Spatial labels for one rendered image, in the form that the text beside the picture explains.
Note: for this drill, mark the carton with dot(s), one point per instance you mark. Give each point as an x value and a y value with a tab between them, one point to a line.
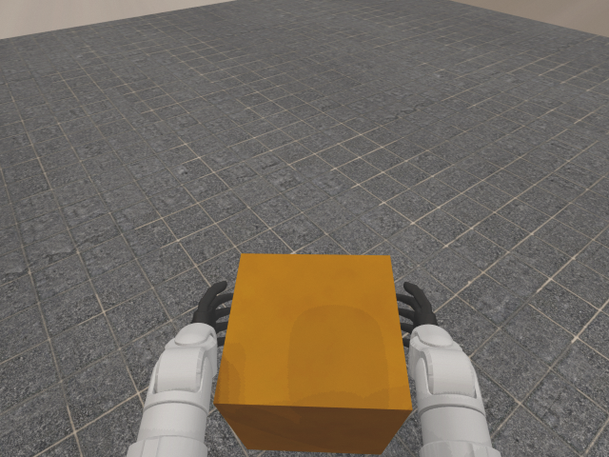
313	358

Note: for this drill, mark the robot left forearm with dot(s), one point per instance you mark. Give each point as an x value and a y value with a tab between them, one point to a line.
178	396

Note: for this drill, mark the left robot hand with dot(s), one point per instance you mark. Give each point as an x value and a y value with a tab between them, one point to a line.
207	312

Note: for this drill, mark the right robot hand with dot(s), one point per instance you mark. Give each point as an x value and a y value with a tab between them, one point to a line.
422	314

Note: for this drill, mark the robot right forearm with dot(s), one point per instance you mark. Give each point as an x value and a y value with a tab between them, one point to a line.
448	395

